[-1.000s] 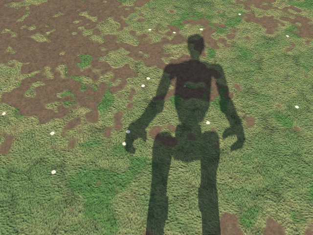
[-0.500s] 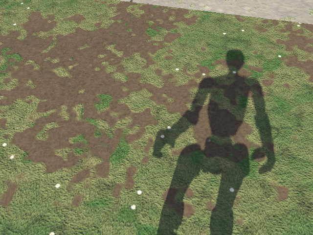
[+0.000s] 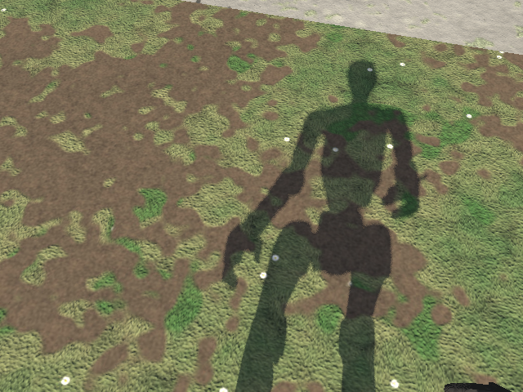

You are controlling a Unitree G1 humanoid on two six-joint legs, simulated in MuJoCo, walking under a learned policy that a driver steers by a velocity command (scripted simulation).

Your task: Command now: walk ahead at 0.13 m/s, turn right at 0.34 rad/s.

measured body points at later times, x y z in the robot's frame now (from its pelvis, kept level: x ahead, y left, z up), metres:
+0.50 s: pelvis +0.03 -0.04 +0.01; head +0.06 -0.09 +0.46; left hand +0.22 +0.21 -0.07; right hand +0.12 -0.36 -0.11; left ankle +0.08 +0.11 -0.65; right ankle +0.03 -0.13 -0.73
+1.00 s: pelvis +0.17 -0.05 +0.02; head +0.20 -0.04 +0.47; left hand +0.43 +0.13 -0.09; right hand +0.07 -0.31 -0.11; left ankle +0.15 +0.08 -0.73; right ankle +0.20 -0.24 -0.67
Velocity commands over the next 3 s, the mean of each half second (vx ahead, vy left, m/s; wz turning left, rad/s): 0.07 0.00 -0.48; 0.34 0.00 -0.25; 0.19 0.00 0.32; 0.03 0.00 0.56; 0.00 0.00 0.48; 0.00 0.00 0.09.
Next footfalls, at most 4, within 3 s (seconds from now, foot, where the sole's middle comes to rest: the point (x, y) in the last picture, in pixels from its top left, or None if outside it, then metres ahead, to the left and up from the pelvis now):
0.28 right None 0.07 -0.14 -0.77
0.76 left None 0.18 0.06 -0.77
1.18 right None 0.37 -0.29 -0.77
1.60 left None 0.39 -0.03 -0.77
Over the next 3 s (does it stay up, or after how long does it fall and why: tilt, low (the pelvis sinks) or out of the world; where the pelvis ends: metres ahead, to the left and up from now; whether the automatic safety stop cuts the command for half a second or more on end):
stays up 0.34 -0.11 0.00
